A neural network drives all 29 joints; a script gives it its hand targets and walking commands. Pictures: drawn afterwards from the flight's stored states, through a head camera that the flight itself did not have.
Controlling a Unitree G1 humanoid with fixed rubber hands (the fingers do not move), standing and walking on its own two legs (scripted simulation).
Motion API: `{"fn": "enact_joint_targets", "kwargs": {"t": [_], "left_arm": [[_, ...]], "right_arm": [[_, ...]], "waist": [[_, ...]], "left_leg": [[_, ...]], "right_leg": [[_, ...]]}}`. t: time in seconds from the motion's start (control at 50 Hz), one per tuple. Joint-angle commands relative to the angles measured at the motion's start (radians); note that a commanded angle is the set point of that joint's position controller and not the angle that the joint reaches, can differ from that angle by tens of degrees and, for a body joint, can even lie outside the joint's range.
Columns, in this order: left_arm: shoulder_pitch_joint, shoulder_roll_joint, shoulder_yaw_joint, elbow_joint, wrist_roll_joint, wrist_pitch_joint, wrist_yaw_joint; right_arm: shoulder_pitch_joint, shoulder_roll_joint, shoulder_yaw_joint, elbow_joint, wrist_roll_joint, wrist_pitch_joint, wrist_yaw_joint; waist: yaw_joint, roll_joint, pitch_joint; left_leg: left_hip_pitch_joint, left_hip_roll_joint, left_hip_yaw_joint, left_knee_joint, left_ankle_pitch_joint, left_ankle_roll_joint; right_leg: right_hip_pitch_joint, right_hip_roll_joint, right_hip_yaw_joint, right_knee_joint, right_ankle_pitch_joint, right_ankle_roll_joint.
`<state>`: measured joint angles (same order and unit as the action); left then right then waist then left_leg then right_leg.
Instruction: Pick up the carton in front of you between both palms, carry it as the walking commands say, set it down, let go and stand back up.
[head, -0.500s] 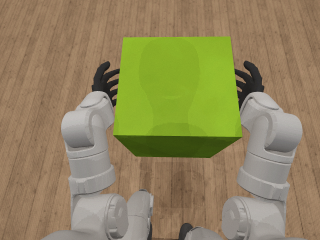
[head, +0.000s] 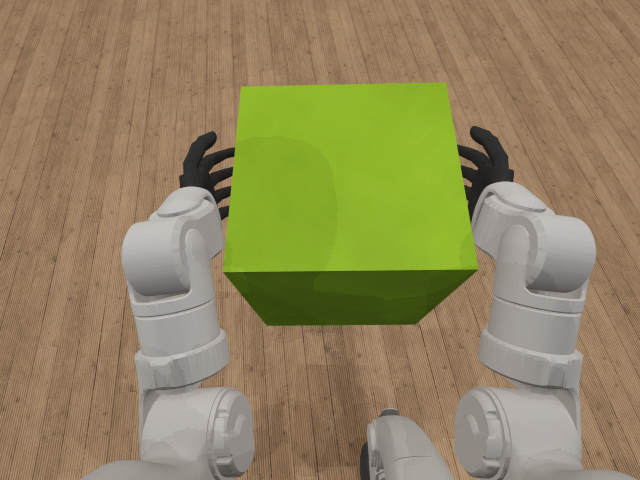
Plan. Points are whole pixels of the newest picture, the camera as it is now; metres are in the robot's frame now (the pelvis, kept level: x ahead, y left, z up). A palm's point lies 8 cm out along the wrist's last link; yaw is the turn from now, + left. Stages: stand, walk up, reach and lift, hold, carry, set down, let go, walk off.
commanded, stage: carry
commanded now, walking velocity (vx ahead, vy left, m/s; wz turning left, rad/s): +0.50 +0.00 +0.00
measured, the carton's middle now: (341, 224) +0.38 -0.02 +0.09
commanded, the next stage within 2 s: none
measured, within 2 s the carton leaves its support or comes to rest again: neither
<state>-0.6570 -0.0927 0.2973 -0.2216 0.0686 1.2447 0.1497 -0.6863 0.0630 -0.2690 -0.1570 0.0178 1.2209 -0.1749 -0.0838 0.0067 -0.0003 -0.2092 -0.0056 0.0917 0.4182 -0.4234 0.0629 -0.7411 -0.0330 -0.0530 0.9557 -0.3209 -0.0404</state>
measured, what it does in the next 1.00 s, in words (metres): climbs: right foot, then left foot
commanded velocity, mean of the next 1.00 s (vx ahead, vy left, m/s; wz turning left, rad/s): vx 0.50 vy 0.00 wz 0.00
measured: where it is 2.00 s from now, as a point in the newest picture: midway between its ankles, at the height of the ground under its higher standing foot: (312, 166)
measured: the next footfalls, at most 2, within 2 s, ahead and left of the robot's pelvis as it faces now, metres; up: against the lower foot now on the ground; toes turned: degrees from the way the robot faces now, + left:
right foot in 0.10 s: +0.25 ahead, -0.11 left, +0.03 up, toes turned -5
left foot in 0.52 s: +0.48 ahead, +0.09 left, +0.06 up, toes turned +6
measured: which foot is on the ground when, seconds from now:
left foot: down 0.00-0.12, up 0.14-0.50, down 0.52-0.90, up 0.92-1.00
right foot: up 0.00-0.08, down 0.10-0.54, up 0.56-0.88, down 0.90-1.00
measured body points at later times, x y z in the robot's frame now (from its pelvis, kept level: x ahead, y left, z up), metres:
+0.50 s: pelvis +0.31 -0.01 +0.02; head +0.34 -0.01 +0.47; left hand +0.68 +0.15 +0.18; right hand +0.69 -0.15 +0.18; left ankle +0.43 +0.09 -0.68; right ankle +0.21 -0.11 -0.71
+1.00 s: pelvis +0.61 -0.04 +0.05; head +0.63 -0.04 +0.50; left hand +0.97 +0.14 +0.20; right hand +0.99 -0.17 +0.20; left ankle +0.48 +0.07 -0.58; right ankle +0.68 -0.11 -0.66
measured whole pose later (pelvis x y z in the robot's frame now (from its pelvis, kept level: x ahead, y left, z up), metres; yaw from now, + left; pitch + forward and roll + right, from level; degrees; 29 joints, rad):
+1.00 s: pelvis +0.61 -0.04 +0.05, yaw +1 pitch +4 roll -1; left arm -0.69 -0.07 0.26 -0.04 0.05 1.26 0.18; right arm -0.69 0.04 -0.30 -0.05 -0.02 1.27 -0.16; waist 0.06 0.01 -0.05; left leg -0.43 0.01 0.00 1.21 -0.51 0.03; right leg -0.52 0.02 -0.13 0.68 -0.36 -0.07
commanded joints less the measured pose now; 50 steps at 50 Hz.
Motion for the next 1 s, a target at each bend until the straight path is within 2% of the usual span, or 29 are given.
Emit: {"fn": "enact_joint_targets", "kwargs": {"t": [0.0,0.02,0.06,0.08,0.1,0.12,0.14,0.18,0.22,0.26,0.34,0.42,0.44,0.48,0.5,0.52,0.54,0.58,0.6,0.64,0.72,0.76,0.82,0.86,0.88,0.9,0.92,0.94,0.98], "left_arm": [[-0.594,-0.692,-0.636,0.047,-0.235,0.015,-0.06],[-0.602,-0.693,-0.636,0.059,-0.245,0.023,-0.062],[-0.617,-0.705,-0.633,0.102,-0.268,0.033,-0.067],[-0.606,-0.712,-0.626,0.126,-0.279,0.034,-0.07],[-0.611,-0.702,-0.618,0.142,-0.284,0.031,-0.07],[-0.633,-0.739,-0.625,0.155,-0.303,0.027,-0.074],[-0.681,-0.784,-0.646,0.122,-0.339,0.027,-0.084],[-0.801,-0.889,-0.702,0.053,-0.421,0.006,-0.108],[-0.887,-0.95,-0.738,0.016,-0.47,-0.018,-0.125],[-0.884,-0.955,-0.748,0.001,-0.482,-0.034,-0.128],[-0.802,-0.873,-0.725,-0.001,-0.455,-0.034,-0.111],[-0.693,-0.795,-0.683,0.061,-0.397,-0.008,-0.1],[-0.679,-0.786,-0.673,0.077,-0.383,-0.001,-0.1],[-0.658,-0.776,-0.658,0.103,-0.358,0.01,-0.099],[-0.665,-0.768,-0.649,0.108,-0.343,0.015,-0.1],[-0.653,-0.785,-0.63,0.118,-0.332,0.022,-0.103],[-0.676,-0.778,-0.632,0.108,-0.315,0.019,-0.101],[-0.689,-0.821,-0.606,0.111,-0.289,0.008,-0.095],[-0.681,-0.831,-0.601,0.11,-0.272,0.001,-0.092],[-0.664,-0.839,-0.6,0.103,-0.247,-0.014,-0.085],[-0.638,-0.791,-0.622,0.065,-0.226,-0.031,-0.067],[-0.634,-0.754,-0.628,0.044,-0.231,-0.024,-0.059],[-0.616,-0.713,-0.63,0.053,-0.243,-0.001,-0.056],[-0.607,-0.703,-0.626,0.09,-0.257,0.014,-0.061],[-0.598,-0.7,-0.618,0.119,-0.266,0.018,-0.063],[-0.575,-0.688,-0.607,0.147,-0.267,0.022,-0.063],[-0.609,-0.69,-0.608,0.148,-0.275,0.02,-0.063],[-0.638,-0.732,-0.621,0.134,-0.305,0.024,-0.071],[-0.755,-0.834,-0.678,0.066,-0.387,0.013,-0.096]], "right_arm": [[-0.609,0.786,0.663,-0.017,0.306,0.033,0.135],[-0.596,0.775,0.644,0.007,0.288,0.04,0.132],[-0.575,0.762,0.612,0.047,0.256,0.053,0.124],[-0.581,0.752,0.599,0.057,0.24,0.056,0.12],[-0.591,0.761,0.584,0.057,0.228,0.062,0.116],[-0.617,0.76,0.572,0.053,0.215,0.063,0.114],[-0.631,0.782,0.561,0.071,0.194,0.058,0.109],[-0.648,0.822,0.533,0.061,0.168,0.041,0.105],[-0.662,0.848,0.535,0.055,0.142,0.021,0.101],[-0.651,0.845,0.55,0.04,0.131,0.006,0.094],[-0.615,0.789,0.571,0.006,0.123,0.002,0.079],[-0.587,0.758,0.595,0.026,0.148,0.025,0.083],[-0.589,0.761,0.601,0.036,0.158,0.031,0.088],[-0.577,0.779,0.606,0.072,0.178,0.036,0.098],[-0.558,0.784,0.601,0.089,0.187,0.035,0.102],[-0.567,0.766,0.593,0.096,0.185,0.031,0.1],[-0.583,0.812,0.606,0.084,0.2,0.031,0.106],[-0.7,0.903,0.673,0.004,0.277,0.024,0.126],[-0.753,0.939,0.703,-0.03,0.314,0.015,0.135],[-0.8,0.98,0.733,-0.064,0.363,-0.004,0.146],[-0.753,0.926,0.725,-0.084,0.377,-0.014,0.146],[-0.712,0.878,0.705,-0.07,0.36,-0.005,0.139],[-0.643,0.815,0.665,-0.016,0.312,0.018,0.128],[-0.61,0.783,0.637,0.021,0.279,0.034,0.12],[-0.59,0.771,0.623,0.039,0.262,0.042,0.116],[-0.605,0.756,0.607,0.047,0.248,0.05,0.111],[-0.614,0.763,0.588,0.045,0.235,0.055,0.109],[-0.647,0.77,0.577,0.058,0.22,0.055,0.105],[-0.647,0.813,0.55,0.069,0.197,0.046,0.103]], "waist": [[0.023,0.158,-0.378],[0.036,0.172,-0.373],[0.12,0.144,-0.438],[0.174,0.088,-0.526],[0.179,-0.155,-0.604],[0.181,-0.321,-0.566],[0.164,-0.214,-0.543],[0.169,-0.027,-0.495],[0.142,-0.045,-0.499],[0.141,-0.072,-0.499],[0.15,-0.086,-0.468],[0.153,-0.15,-0.416],[0.143,-0.164,-0.413],[0.056,-0.132,-0.499],[-0.013,-0.047,-0.579],[-0.015,0.242,-0.656],[-0.015,0.302,-0.595],[-0.013,0.05,-0.524],[-0.001,0.007,-0.5],[0.03,0.045,-0.506],[0.019,0.095,-0.48],[0.019,0.126,-0.453],[0.031,0.163,-0.421],[0.102,0.128,-0.462],[0.147,0.061,-0.536],[0.199,-0.1,-0.597],[0.169,-0.352,-0.591],[0.164,-0.245,-0.553],[0.173,-0.027,-0.504]], "left_leg": [[0.256,0.193,-0.109,-0.055,0.644,0.128],[0.238,0.191,-0.082,-0.026,0.725,0.11],[0.171,0.171,0.012,0.21,0.94,0.049],[0.041,0.142,0.038,0.395,0.806,0.006],[-0.226,0.046,0.04,0.688,0.444,-0.047],[-0.481,-0.112,-0.043,0.906,-0.069,-0.053],[-0.569,-0.037,-0.135,1.054,-0.079,-0.018],[-0.599,0.021,-0.137,1.042,-0.018,0.001],[-0.572,0.047,-0.135,0.946,0.026,0.005],[-0.59,0.047,-0.104,0.891,0.023,-0.004],[-0.611,0.07,-0.064,0.636,0.053,-0.026],[-0.443,0.006,0.055,0.347,0.112,-0.02],[-0.368,-0.028,0.098,0.287,0.097,-0.013],[-0.004,-0.09,0.158,0.153,0.178,0.019],[0.257,0.013,-0.006,0.128,0.131,0.054],[0.456,0.3,-0.582,0.023,0.046,0.211],[0.507,0.346,-0.806,-0.076,0.238,0.274],[0.449,0.33,-0.599,0.046,0.479,0.25],[0.395,0.305,-0.517,0.041,0.482,0.208],[0.351,0.275,-0.419,0.005,0.378,0.16],[0.339,0.266,-0.31,-0.032,0.385,0.18],[0.285,0.246,-0.229,-0.048,0.404,0.161],[0.208,0.215,-0.121,-0.029,0.504,0.113],[0.125,0.188,-0.028,0.163,0.699,0.059],[0.01,0.153,0.023,0.34,0.714,0.013],[-0.201,0.086,0.044,0.606,0.422,-0.042],[-0.499,-0.077,-0.025,0.805,-0.094,-0.064],[-0.604,-0.031,-0.115,0.971,-0.121,-0.031],[-0.645,0.022,-0.128,1.018,-0.04,-0.011]], "right_leg": [[0.11,0.041,-0.103,-0.217,0.069,-0.008],[0.176,0.066,-0.138,-0.267,0.066,-0.017],[0.465,0.138,-0.214,-0.392,0.101,-0.043],[0.717,0.092,-0.12,-0.393,0.066,-0.061],[0.916,-0.202,0.404,-0.494,-0.091,-0.168],[1.0,-0.29,0.753,-0.635,0.08,-0.28],[1.0,-0.302,0.676,-0.565,0.179,-0.294],[0.887,-0.259,0.485,-0.509,0.33,-0.245],[0.833,-0.227,0.396,-0.542,0.22,-0.194],[0.83,-0.228,0.357,-0.563,0.211,-0.199],[0.845,-0.222,0.252,-0.582,0.282,-0.212],[0.796,-0.174,0.107,-0.558,0.458,-0.156],[0.779,-0.165,0.073,-0.523,0.545,-0.136],[0.674,-0.127,-0.043,-0.281,0.766,-0.065],[0.513,-0.104,-0.066,-0.093,0.572,-0.016],[0.22,0.024,-0.046,0.193,0.228,0.04],[0.0,0.123,0.028,0.385,-0.195,0.036],[-0.119,0.036,0.087,0.524,-0.17,-0.002],[-0.116,0.011,0.091,0.469,-0.138,-0.01],[-0.075,-0.005,0.08,0.362,-0.085,-0.015],[-0.092,-0.01,0.029,0.155,-0.074,0.001],[-0.012,-0.015,0.009,-0.031,-0.042,0.004],[0.168,0.048,-0.109,-0.248,0.009,-0.003],[0.454,0.126,-0.204,-0.391,0.084,-0.025],[0.71,0.099,-0.136,-0.388,0.075,-0.055],[0.895,-0.138,0.272,-0.485,-0.14,-0.111],[1.039,-0.303,0.733,-0.616,0.006,-0.245],[1.034,-0.31,0.725,-0.579,0.094,-0.276],[0.933,-0.272,0.516,-0.495,0.348,-0.245]]}}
